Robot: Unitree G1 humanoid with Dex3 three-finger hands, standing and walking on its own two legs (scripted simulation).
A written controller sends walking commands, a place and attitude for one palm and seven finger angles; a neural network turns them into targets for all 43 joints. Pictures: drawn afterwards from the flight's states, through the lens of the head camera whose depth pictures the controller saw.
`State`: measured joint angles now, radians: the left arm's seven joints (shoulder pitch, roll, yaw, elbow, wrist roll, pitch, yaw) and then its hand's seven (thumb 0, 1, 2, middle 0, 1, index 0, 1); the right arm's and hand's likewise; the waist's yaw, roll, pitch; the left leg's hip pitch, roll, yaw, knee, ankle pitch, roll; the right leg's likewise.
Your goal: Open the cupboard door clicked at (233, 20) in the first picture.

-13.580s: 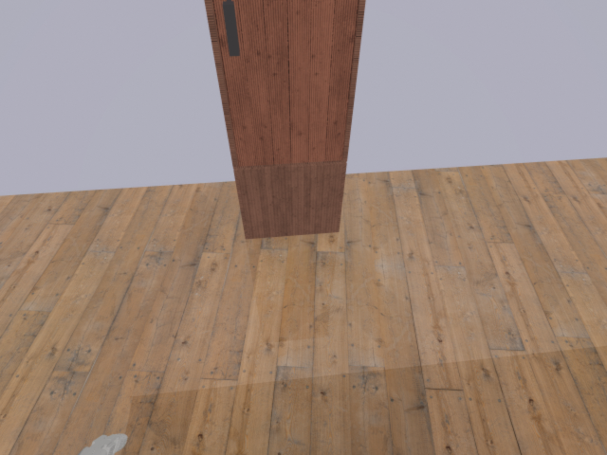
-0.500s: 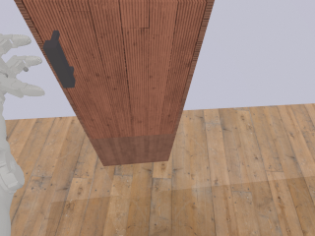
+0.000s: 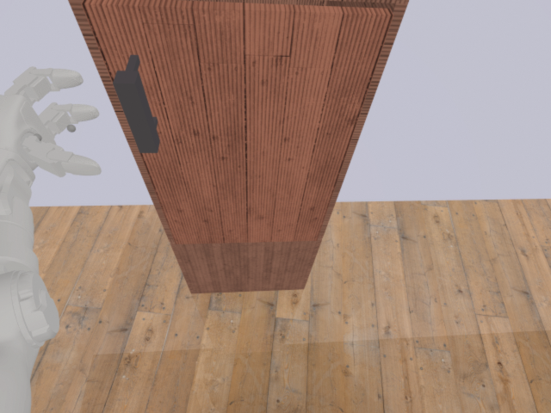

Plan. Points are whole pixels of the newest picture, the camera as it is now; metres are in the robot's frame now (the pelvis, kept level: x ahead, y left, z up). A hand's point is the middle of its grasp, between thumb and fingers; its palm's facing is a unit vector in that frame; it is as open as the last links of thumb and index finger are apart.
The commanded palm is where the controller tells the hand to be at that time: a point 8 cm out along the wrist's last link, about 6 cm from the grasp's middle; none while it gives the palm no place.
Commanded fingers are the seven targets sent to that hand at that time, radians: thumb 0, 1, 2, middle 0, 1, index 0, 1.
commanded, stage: move the hooked fingers beside the handle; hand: left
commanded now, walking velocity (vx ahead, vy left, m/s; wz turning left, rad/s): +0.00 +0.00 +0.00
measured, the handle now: (141, 105) +0.51 +0.19 +0.15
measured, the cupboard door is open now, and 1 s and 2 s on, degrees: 0 0 0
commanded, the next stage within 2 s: slide the fingers in behind the handle in 0.16 s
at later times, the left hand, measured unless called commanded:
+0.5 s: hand (88, 128) +0.46 +0.24 +0.15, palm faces +0.01 -1.00 +0.01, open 14.0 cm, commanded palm +0.44 +0.29 +0.15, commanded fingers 0.00 -0.50 0.30 -0.30 -1.20 -0.30 -1.20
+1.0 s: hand (118, 124) +0.47 +0.21 +0.15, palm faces +0.01 -1.00 +0.02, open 14.0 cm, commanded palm +0.44 +0.25 +0.15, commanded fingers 0.00 -0.50 0.30 -0.30 -1.20 -0.30 -1.20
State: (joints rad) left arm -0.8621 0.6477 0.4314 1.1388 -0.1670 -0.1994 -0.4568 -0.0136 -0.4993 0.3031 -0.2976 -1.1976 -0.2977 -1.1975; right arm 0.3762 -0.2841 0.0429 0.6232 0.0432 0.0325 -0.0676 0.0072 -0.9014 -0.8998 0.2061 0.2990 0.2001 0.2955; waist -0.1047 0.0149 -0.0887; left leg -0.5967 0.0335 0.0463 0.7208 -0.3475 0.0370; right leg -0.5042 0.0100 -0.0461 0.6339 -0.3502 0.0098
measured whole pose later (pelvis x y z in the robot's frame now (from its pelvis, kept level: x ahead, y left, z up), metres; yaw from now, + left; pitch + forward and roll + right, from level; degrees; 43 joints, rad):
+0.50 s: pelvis -0.01 +0.00 +0.00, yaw +0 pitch +12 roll -2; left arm -0.89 0.63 0.40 1.16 -0.16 -0.20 -0.41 -0.01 -0.50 0.30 -0.30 -1.20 -0.30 -1.20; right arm 0.42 -0.29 0.04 0.65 0.04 0.02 -0.07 0.01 -0.90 -0.90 0.21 0.30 0.20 0.30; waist -0.12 0.02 -0.08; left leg -0.60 0.04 0.04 0.72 -0.33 0.03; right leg -0.51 0.01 -0.05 0.65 -0.34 0.00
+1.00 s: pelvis -0.01 -0.01 +0.00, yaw +0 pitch +11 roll -2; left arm -0.88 0.54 0.38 1.11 -0.16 -0.20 -0.33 -0.01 -0.50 0.30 -0.30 -1.20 -0.30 -1.20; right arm 0.39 -0.28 0.04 0.65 0.04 0.01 -0.06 0.01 -0.90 -0.90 0.21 0.30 0.20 0.30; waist -0.11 0.03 -0.08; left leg -0.58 0.04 0.04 0.72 -0.34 0.02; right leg -0.50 0.02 -0.05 0.65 -0.35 -0.01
